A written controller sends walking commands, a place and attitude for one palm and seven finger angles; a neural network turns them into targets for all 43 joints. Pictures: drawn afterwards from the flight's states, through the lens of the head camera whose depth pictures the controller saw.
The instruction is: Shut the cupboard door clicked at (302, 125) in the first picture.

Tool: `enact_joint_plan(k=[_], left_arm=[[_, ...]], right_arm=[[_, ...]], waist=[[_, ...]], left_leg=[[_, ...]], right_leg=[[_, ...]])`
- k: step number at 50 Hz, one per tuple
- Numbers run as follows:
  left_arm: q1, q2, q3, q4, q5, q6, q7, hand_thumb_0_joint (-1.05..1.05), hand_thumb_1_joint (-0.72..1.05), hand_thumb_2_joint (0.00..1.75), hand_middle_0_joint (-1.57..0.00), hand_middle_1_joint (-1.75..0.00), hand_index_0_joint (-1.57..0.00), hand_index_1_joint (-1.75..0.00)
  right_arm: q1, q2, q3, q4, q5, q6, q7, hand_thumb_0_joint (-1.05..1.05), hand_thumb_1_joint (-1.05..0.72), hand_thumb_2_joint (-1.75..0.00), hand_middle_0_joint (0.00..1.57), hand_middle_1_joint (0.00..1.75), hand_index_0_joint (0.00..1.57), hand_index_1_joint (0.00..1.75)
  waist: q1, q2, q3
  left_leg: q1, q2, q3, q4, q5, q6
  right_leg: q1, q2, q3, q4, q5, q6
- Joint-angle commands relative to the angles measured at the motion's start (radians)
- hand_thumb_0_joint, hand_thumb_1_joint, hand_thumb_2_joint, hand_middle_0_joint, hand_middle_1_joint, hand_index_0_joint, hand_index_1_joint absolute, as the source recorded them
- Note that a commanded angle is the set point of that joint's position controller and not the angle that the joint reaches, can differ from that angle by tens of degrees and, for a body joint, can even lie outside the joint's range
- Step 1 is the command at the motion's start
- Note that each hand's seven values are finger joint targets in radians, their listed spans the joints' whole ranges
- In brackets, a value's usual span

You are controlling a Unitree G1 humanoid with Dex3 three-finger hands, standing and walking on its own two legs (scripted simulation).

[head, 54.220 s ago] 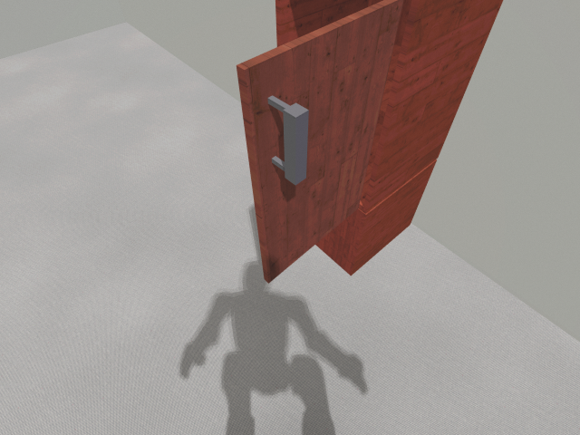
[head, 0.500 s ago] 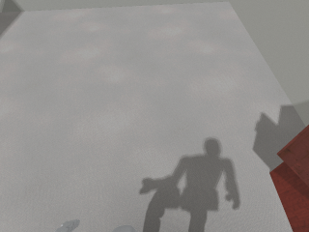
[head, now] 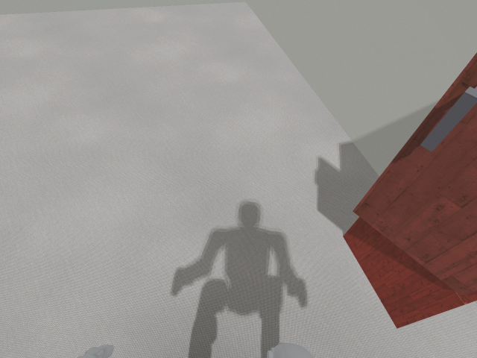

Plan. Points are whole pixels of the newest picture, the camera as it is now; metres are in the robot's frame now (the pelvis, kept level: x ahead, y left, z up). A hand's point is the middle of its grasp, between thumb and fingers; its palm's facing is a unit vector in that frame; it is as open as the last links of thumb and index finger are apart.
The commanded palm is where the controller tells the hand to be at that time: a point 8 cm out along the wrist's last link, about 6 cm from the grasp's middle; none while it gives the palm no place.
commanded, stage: turn to face it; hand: left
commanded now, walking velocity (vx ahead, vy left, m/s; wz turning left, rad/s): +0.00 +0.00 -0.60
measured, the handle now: (453, 116) +0.57 -0.39 +0.12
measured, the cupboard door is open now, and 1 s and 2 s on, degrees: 25 25 25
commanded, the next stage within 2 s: take the last steps up to it in 1.20 s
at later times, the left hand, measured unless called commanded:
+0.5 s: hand out of the picture +0.13 +0.14 -0.17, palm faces -0.25 -0.94 -0.23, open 7.4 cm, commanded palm none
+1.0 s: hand (192, 312) +0.22 +0.10 -0.16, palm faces -0.52 -0.81 -0.26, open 7.4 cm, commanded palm none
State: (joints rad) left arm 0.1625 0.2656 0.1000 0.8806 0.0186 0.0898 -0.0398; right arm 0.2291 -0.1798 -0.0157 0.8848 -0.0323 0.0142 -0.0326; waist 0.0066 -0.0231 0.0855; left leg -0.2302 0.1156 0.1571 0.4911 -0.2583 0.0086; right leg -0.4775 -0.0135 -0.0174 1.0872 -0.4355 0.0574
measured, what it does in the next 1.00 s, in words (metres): steps on the spot, turning right: right foot, then left foot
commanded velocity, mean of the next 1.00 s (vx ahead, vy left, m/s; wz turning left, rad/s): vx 0.00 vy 0.00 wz -0.54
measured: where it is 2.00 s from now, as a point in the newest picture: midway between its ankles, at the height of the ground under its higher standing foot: outside the picture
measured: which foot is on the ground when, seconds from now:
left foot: down 0.00-0.20, up 0.22-0.58, down 0.60-1.00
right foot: up 0.00-0.18, down 0.20-0.60, up 0.62-0.98, down 1.00-1.00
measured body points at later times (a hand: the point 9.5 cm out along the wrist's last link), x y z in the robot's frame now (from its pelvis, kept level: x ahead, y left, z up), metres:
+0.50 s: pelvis +0.01 -0.03 -0.01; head +0.05 -0.05 +0.44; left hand +0.14 +0.19 -0.15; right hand +0.02 -0.31 -0.15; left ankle +0.05 +0.11 -0.70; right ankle -0.02 -0.15 -0.74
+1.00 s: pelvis +0.01 -0.03 -0.02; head +0.04 -0.05 +0.43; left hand +0.25 +0.14 -0.14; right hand -0.10 -0.26 -0.16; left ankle +0.07 +0.09 -0.74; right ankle -0.07 -0.12 -0.74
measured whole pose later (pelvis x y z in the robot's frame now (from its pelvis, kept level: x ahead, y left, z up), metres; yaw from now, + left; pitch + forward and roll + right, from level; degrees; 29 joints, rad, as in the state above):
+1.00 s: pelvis +0.01 -0.03 -0.02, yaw -34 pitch +1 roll -1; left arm 0.16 0.25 0.08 0.88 0.02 0.06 -0.04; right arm 0.27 -0.23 -0.05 0.92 -0.03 0.03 -0.02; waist -0.02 0.03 0.06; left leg -0.26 0.16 0.23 0.62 -0.35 -0.04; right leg -0.26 -0.03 -0.06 0.58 -0.30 0.00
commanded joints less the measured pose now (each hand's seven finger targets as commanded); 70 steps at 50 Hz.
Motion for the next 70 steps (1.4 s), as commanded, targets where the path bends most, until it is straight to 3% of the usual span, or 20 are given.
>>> enact_joint_plan(k=[1, 8, 10, 12, 16, 24, 27, 28, 30, 31, 35, 44, 47, 48, 50, 51, 56, 66, 68, 70], left_arm=[[-0.061, 0.024, 0.002, -0.104, 0.003, -0.026, -0.002, 0.0, 0.9, 0.9, -0.2, -0.3, -0.2, -0.3], [0.084, 0.08, 0.012, -0.062, 0.006, -0.053, 0.01, 0.0, 0.9, 0.9, -0.2, -0.3, -0.2, -0.3], [0.173, 0.251, 0.037, -0.033, 0.007, -0.071, 0.037, 0.0, 0.9, 0.9, -0.2, -0.3, -0.2, -0.3], [0.113, 0.207, 0.032, -0.054, 0.004, -0.068, 0.053, 0.0, 0.9, 0.9, -0.2, -0.3, -0.2, -0.3], [0.004, 0.142, 0.01, -0.083, 0.002, -0.074, 0.056, 0.0, 0.9, 0.9, -0.2, -0.3, -0.2, -0.3], [0.062, 0.171, 0.021, -0.06, 0.012, -0.071, 0.049, 0.0, 0.9, 0.9, -0.2, -0.3, -0.2, -0.3], [0.009, 0.165, 0.024, -0.069, 0.006, -0.061, 0.048, 0.0, 0.9, 0.9, -0.2, -0.3, -0.2, -0.3], [-0.005, 0.142, 0.017, -0.075, -0.001, -0.056, 0.046, 0.0, 0.9, 0.9, -0.2, -0.3, -0.2, -0.3], [0.036, 0.049, -0.001, -0.101, -0.013, -0.051, 0.033, 0.0, 0.9, 0.9, -0.2, -0.3, -0.2, -0.3], [0.004, 0.086, 0.005, -0.104, -0.001, -0.049, 0.032, 0.0, 0.9, 0.9, -0.2, -0.3, -0.2, -0.3], [0.025, 0.077, 0.02, -0.066, 0.008, -0.034, 0.005, 0.0, 0.9, 0.9, -0.2, -0.3, -0.2, -0.3], [-0.043, 0.023, -0.007, -0.081, 0.005, -0.039, 0.001, 0.0, 0.9, 0.9, -0.2, -0.3, -0.2, -0.3], [0.032, 0.03, -0.006, -0.059, 0.003, -0.048, 0.008, 0.0, 0.9, 0.9, -0.2, -0.3, -0.2, -0.3], [0.077, 0.055, 0.0, -0.04, 0.005, -0.054, 0.012, 0.0, 0.9, 0.9, -0.2, -0.3, -0.2, -0.3], [0.174, 0.226, 0.03, -0.009, 0.018, -0.077, 0.037, 0.0, 0.9, 0.9, -0.2, -0.3, -0.2, -0.3], [0.198, 0.235, 0.022, 0.002, 0.003, -0.076, 0.047, 0.0, 0.9, 0.9, -0.2, -0.3, -0.2, -0.3], [0.029, 0.115, -0.008, -0.036, 0.003, -0.081, 0.063, 0.0, 0.9, 0.9, -0.2, -0.3, -0.2, -0.3], [0.029, 0.112, -0.001, 0.003, 0.0, -0.073, 0.059, 0.0, 0.9, 0.9, -0.2, -0.3, -0.2, -0.3], [0.084, 0.004, -0.022, -0.005, -0.014, -0.065, 0.046, 0.0, 0.9, 0.9, -0.2, -0.3, -0.2, -0.3], [0.025, 0.023, -0.015, -0.044, 0.004, -0.064, 0.034, 0.0, 0.9, 0.9, -0.2, -0.3, -0.2, -0.3]], right_arm=[[0.066, -0.213, -0.069, -0.033, -0.001, -0.02, -0.012, 0.0, -0.9, -0.9, 0.2, 0.3, 0.2, 0.3], [0.012, -0.24, -0.089, -0.035, 0.013, -0.008, 0.01, 0.0, -0.9, -0.9, 0.2, 0.3, 0.2, 0.3], [-0.066, -0.136, -0.058, -0.107, 0.016, 0.007, 0.017, 0.0, -0.9, -0.9, 0.2, 0.3, 0.2, 0.3], [-0.073, -0.139, -0.056, -0.101, 0.019, 0.02, 0.011, 0.0, -0.9, -0.9, 0.2, 0.3, 0.2, 0.3], [-0.029, -0.153, -0.059, -0.057, 0.016, 0.019, 0.016, 0.0, -0.9, -0.9, 0.2, 0.3, 0.2, 0.3], [-0.077, -0.135, -0.058, -0.093, 0.026, 0.011, 0.013, 0.0, -0.9, -0.9, 0.2, 0.3, 0.2, 0.3], [-0.007, -0.134, -0.057, -0.073, 0.032, 0.0, 0.004, 0.0, -0.9, -0.9, 0.2, 0.3, 0.2, 0.3], [0.029, -0.155, -0.058, -0.058, 0.03, -0.009, 0.0, 0.0, -0.9, -0.9, 0.2, 0.3, 0.2, 0.3], [0.073, -0.308, -0.084, -0.066, 0.008, -0.02, -0.008, 0.0, -0.9, -0.9, 0.2, 0.3, 0.2, 0.3], [0.077, -0.306, -0.077, -0.072, 0.0, -0.014, -0.011, 0.0, -0.9, -0.9, 0.2, 0.3, 0.2, 0.3], [-0.047, -0.215, -0.051, -0.103, -0.004, -0.023, -0.017, 0.0, -0.9, -0.9, 0.2, 0.3, 0.2, 0.3], [0.063, -0.231, -0.074, -0.024, -0.002, -0.013, -0.004, 0.0, -0.9, -0.9, 0.2, 0.3, 0.2, 0.3], [0.025, -0.248, -0.082, -0.021, 0.004, -0.008, 0.003, 0.0, -0.9, -0.9, 0.2, 0.3, 0.2, 0.3], [0.013, -0.241, -0.081, -0.022, 0.01, -0.005, 0.006, 0.0, -0.9, -0.9, 0.2, 0.3, 0.2, 0.3], [-0.04, -0.109, -0.051, -0.077, 0.02, -0.003, 0.016, 0.0, -0.9, -0.9, 0.2, 0.3, 0.2, 0.3], [-0.058, -0.143, -0.048, -0.077, 0.022, 0.016, 0.007, 0.0, -0.9, -0.9, 0.2, 0.3, 0.2, 0.3], [0.005, -0.133, -0.049, -0.009, 0.017, 0.018, 0.015, 0.0, -0.9, -0.9, 0.2, 0.3, 0.2, 0.3], [0.089, -0.09, -0.035, 0.032, 0.02, -0.005, 0.006, 0.0, -0.9, -0.9, 0.2, 0.3, 0.2, 0.3], [0.162, -0.233, -0.056, 0.048, -0.002, -0.03, 0.0, 0.0, -0.9, -0.9, 0.2, 0.3, 0.2, 0.3], [0.17, -0.279, -0.064, 0.022, -0.014, -0.017, -0.006, 0.0, -0.9, -0.9, 0.2, 0.3, 0.2, 0.3]], waist=[[-0.045, 0.217, -0.11], [0.027, 0.131, -0.156], [0.084, -0.297, -0.12], [0.046, -0.191, -0.085], [-0.015, -0.152, -0.127], [0.016, -0.143, -0.141], [-0.03, -0.148, -0.145], [-0.047, -0.088, -0.152], [-0.05, 0.369, -0.177], [-0.064, 0.265, -0.144], [-0.001, 0.216, -0.09], [-0.056, 0.259, -0.117], [-0.011, 0.228, -0.144], [0.015, 0.177, -0.148], [0.073, -0.287, -0.135], [0.081, -0.225, -0.141], [-0.015, -0.171, -0.128], [-0.045, -0.107, -0.131], [-0.053, 0.28, -0.167], [-0.079, 0.231, -0.075]], left_leg=[[0.154, 0.237, -0.127, -0.143, 0.367, 0.119], [-0.021, 0.202, 0.006, 0.12, 0.237, 0.009], [-0.383, -0.028, -0.006, 0.546, -0.399, -0.082], [-0.458, 0.001, -0.157, 0.683, -0.282, -0.072], [-0.341, -0.008, -0.14, 0.623, -0.131, -0.099], [-0.247, -0.077, -0.13, 0.329, -0.167, -0.093], [-0.054, -0.094, -0.133, 0.088, -0.051, -0.08], [0.083, -0.076, -0.136, -0.05, 0.035, -0.072], [0.211, 0.328, -0.515, -0.218, 0.174, 0.086], [0.108, 0.373, -0.518, -0.21, 0.21, 0.152], [0.059, 0.222, -0.244, -0.167, 0.364, 0.114], [0.129, 0.222, -0.116, -0.089, 0.438, 0.117], [0.078, 0.218, -0.072, -0.012, 0.373, 0.077], [0.007, 0.192, -0.045, 0.057, 0.291, 0.036], [-0.376, -0.042, 0.035, 0.438, -0.373, -0.073], [-0.358, -0.027, -0.106, 0.578, -0.386, -0.063], [-0.342, -0.022, -0.137, 0.627, -0.156, -0.082], [0.016, -0.085, -0.09, 0.003, 0.051, -0.064], [0.203, 0.21, -0.439, -0.187, 0.077, 0.04], [0.052, 0.353, -0.587, -0.302, -0.25, 0.177]], right_leg=[[-0.03, -0.023, -0.028, -0.14, -0.001, 0.001], [0.361, -0.016, -0.048, -0.647, 0.28, -0.065], [0.45, -0.373, 0.437, -0.767, 0.724, -0.236], [0.4, -0.324, 0.366, -0.782, 0.541, -0.267], [0.329, -0.209, 0.233, -0.719, 0.611, -0.23], [0.333, -0.199, 0.366, -0.692, 0.571, -0.25], [0.21, -0.165, 0.386, -0.636, 0.533, -0.199], [0.115, -0.114, 0.354, -0.591, 0.452, -0.152], [-0.112, 0.094, 0.085, -0.204, -0.166, -0.038], [-0.085, 0.043, 0.095, -0.021, -0.185, -0.038], [-0.095, -0.004, 0.057, 0.116, -0.027, -0.005], [0.06, 0.01, -0.067, -0.285, -0.008, -0.02], [0.207, 0.02, -0.085, -0.499, 0.141, -0.043], [0.315, 0.009, -0.067, -0.619, 0.257, -0.055], [0.515, -0.351, 0.406, -0.76, 0.694, -0.204], [0.418, -0.4, 0.399, -0.764, 0.697, -0.28], [0.363, -0.224, 0.181, -0.716, 0.701, -0.235], [0.231, -0.166, 0.228, -0.646, 0.455, -0.184], [0.004, 0.041, 0.054, -0.385, -0.018, -0.073], [-0.076, 0.015, 0.065, -0.058, -0.157, -0.075]])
